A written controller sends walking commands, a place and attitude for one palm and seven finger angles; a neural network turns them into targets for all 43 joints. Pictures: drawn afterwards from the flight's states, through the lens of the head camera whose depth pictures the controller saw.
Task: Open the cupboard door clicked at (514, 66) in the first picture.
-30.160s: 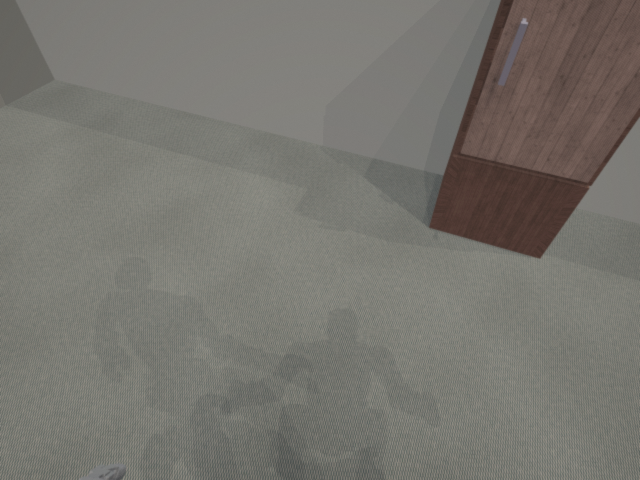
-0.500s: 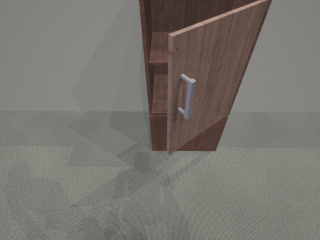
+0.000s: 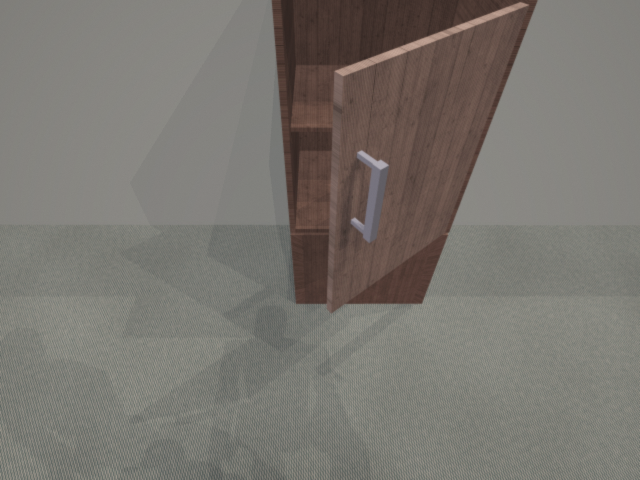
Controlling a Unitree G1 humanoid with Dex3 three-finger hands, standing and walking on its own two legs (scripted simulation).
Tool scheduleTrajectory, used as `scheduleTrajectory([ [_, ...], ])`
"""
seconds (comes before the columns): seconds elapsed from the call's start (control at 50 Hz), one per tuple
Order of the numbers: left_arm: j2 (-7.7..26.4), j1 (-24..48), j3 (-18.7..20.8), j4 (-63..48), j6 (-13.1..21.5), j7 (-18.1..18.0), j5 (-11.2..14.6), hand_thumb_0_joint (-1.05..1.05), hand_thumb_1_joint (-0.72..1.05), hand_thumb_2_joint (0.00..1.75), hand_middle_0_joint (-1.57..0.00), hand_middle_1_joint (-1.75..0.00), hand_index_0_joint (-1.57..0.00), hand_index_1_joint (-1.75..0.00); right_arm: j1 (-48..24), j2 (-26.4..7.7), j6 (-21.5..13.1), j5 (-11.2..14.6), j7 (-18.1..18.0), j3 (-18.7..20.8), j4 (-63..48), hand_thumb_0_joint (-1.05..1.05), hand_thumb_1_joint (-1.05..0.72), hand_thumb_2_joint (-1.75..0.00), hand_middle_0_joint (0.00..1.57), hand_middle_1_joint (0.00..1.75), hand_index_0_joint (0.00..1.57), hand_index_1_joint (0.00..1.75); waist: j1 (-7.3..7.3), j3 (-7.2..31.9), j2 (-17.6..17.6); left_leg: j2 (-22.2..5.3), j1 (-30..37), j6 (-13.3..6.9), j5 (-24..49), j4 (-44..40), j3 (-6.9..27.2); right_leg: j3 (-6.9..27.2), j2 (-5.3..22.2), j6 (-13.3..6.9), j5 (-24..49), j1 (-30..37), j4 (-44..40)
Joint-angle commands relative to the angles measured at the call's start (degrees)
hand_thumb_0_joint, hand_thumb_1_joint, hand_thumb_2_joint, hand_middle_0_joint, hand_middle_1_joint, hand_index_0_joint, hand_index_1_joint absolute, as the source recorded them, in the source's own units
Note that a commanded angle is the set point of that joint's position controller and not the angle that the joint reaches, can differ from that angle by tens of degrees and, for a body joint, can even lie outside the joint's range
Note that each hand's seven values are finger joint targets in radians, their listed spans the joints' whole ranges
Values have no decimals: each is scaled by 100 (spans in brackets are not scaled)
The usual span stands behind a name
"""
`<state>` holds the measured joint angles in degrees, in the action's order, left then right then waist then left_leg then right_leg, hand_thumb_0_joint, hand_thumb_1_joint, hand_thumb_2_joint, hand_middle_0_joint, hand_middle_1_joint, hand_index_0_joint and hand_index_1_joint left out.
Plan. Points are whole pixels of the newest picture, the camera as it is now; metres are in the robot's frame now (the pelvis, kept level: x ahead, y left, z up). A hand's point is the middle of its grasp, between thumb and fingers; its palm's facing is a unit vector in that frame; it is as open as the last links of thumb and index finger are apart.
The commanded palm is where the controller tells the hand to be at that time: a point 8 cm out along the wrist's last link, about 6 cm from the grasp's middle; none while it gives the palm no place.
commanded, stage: look to check the result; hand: left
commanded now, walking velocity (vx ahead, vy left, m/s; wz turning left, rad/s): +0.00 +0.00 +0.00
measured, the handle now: (366, 198) +0.55 -0.05 +0.02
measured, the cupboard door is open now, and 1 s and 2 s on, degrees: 38 38 38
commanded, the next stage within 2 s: walk to a spot facing it in 0.46 s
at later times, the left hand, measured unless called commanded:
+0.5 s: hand out of the picture -0.01 +0.15 -0.18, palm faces +0.04 -0.99 -0.16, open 7.4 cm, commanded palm none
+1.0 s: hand out of the picture +0.05 +0.16 -0.18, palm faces -0.08 -0.96 -0.27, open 7.4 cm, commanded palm none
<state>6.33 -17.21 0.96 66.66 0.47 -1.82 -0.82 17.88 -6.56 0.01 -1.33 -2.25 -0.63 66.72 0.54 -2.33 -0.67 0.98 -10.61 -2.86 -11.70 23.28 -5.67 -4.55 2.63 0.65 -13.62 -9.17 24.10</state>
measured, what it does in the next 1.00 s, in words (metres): stands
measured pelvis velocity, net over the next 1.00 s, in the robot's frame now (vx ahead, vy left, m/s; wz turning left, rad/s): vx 0.00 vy -0.03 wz -0.16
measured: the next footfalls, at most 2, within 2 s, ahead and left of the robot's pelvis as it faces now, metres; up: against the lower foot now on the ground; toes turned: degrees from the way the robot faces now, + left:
left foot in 1.42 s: +0.11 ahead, +0.11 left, +0.00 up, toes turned -25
right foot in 1.80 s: -0.03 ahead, -0.12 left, +0.00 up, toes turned -41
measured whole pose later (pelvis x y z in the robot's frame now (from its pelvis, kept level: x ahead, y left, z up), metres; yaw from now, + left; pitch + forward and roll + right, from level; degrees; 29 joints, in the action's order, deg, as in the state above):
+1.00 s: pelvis +0.00 -0.03 -0.02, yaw -9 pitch +0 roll +1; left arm 9.5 -13.9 4.9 58.8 -1.7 -0.1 -2.0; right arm 12.5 -11.3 2.7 -1.3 -2.4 3.2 59.4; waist -0.7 -5.7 -2.4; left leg -4.2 -17.5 0.4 -25.1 41.5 -10.4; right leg -1.7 -0.7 -2.5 -19.7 -17.1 36.8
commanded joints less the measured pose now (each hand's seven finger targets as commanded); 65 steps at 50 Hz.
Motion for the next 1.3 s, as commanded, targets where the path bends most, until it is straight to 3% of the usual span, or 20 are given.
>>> scheduleTrajectory([
  [0.0,466,-479,51,-82,26,-53,34,0,90,90,-20,-30,-20,-30,428,-456,-56,8,-22,77,-97,0,-90,-90,20,30,20,30,2,-219,32,-677,-49,15,412,-562,769,451,390,-241,432,-173,-424],
  [0.2,454,-463,34,-60,12,-51,26,0,90,90,-20,-30,-20,-30,363,-482,-43,6,-22,76,-76,0,-90,-90,20,30,20,30,10,-371,-7,-671,-55,26,247,-628,775,459,382,-227,334,-253,-463],
  [0.32,488,-475,42,-71,31,-53,28,0,90,90,-20,-30,-20,-30,330,-504,-59,25,-23,73,-97,0,-90,-90,20,30,20,30,-15,-255,139,-673,22,14,448,-575,760,437,391,-220,441,-154,-476],
  [0.58,482,-421,50,-77,18,-50,34,0,90,90,-20,-30,-20,-30,302,-522,-62,9,-43,76,-54,0,-90,-90,20,30,20,30,-9,-286,90,-694,149,32,704,-535,718,488,390,-230,592,-165,-481],
  [0.66,615,-243,218,-256,-102,-12,5,0,90,90,-20,-30,-20,-30,239,-684,45,4,-95,204,-162,0,-90,-90,20,30,20,30,31,-286,-68,-889,213,6,494,-292,578,595,312,-264,519,-559,-174],
  [0.76,659,-37,371,-675,-240,91,-59,0,90,90,-20,-30,-20,-30,95,-1035,110,-14,-122,417,-563,0,-90,-90,20,30,20,30,9,-244,-418,-1473,39,-245,-264,-512,899,544,-31,-224,18,-1085,703],
  [0.82,630,14,419,-894,-284,145,-78,0,90,90,-20,-30,-20,-30,-5,-1214,82,-25,-112,506,-780,0,-90,-90,20,30,20,30,-40,-12,-736,-1977,45,-553,-52,-606,1051,368,-135,-152,-777,-1225,1724],
  [0.86,605,62,442,-1006,-288,179,-85,0,90,90,-20,-30,-20,-30,-167,-1246,77,-54,-91,534,-926,0,-90,-90,20,30,20,30,-98,-66,-661,-2092,-219,-600,278,-456,854,333,-84,-136,-1008,-1092,1818],
  [0.9,677,-265,462,-976,-244,189,-80,0,90,90,-20,-30,-20,-30,-442,-1270,90,-33,-71,537,-1080,0,-90,-90,20,30,20,30,-319,-2,-300,-1779,-470,-292,513,322,323,421,-52,-177,-80,-536,861],
  [0.92,965,-365,509,-981,-178,153,-105,0,90,90,-20,-30,-20,-30,-495,-1132,122,7,-50,533,-1188,0,-90,-90,20,30,20,30,-362,46,707,-1168,-851,72,-158,1218,-134,1257,393,-378,888,-220,45],
  [0.94,1484,-414,589,-961,-143,96,-128,0,90,90,-20,-30,-20,-30,-604,-822,137,55,-11,508,-1342,0,-90,-90,20,30,20,30,-359,48,1922,-408,-1741,417,-1776,2312,-621,2762,1525,-882,1859,214,-484],
  [0.96,1487,-665,609,-920,-122,36,-52,0,90,90,-20,-30,-20,-30,-978,-950,214,26,-19,511,-1422,0,-90,-90,20,30,20,30,-591,93,1901,-308,-1962,415,-2320,3443,108,3158,1588,-1072,2513,220,-654],
  [1.0,1387,-230,582,-1046,-130,-18,-32,0,90,90,-20,-30,-20,-30,-1037,-943,212,49,-5,528,-1453,0,-90,-90,20,30,20,30,-284,55,933,-415,-2363,458,-1740,4169,640,2818,1307,-1294,2708,477,-319],
  [1.02,1343,-152,594,-1124,-123,-37,-17,0,90,90,-20,-30,-20,-30,-1058,-924,205,43,6,518,-1464,0,-90,-90,20,30,20,30,-271,254,524,-449,-2318,491,-1524,4211,661,2714,1215,-1244,2679,571,-249],
  [1.04,1382,-96,586,-1193,-106,-34,-22,0,90,90,-20,-30,-20,-30,-1026,-888,209,40,16,503,-1474,0,-90,-90,20,30,20,30,-223,418,445,-452,-2278,534,-1346,4168,666,2519,1086,-1191,2636,699,-226],
  [1.12,1419,-100,593,-1299,-111,1,-45,0,90,90,-20,-30,-20,-30,-1208,-972,246,42,11,519,-1646,0,-90,-90,20,30,20,30,-244,376,748,-350,-2128,608,-1186,3859,709,2526,861,-1063,2379,573,-311],
  [1.18,1507,-137,617,-1430,-140,43,-61,0,90,90,-20,-30,-20,-30,-1461,-1011,234,53,-3,519,-1794,0,-90,-90,20,30,20,30,-312,251,719,-275,-2064,608,-1253,3528,725,2730,791,-1128,2291,455,-347],
  [1.28,1677,95,683,-1648,-189,86,-96,0,90,90,-20,-30,-20,-30,-1496,-997,142,103,-9,482,-2013,0,-90,-90,20,30,20,30,-281,380,878,-119,-1495,527,-1432,2451,686,3002,714,-1202,2202,207,-233],
])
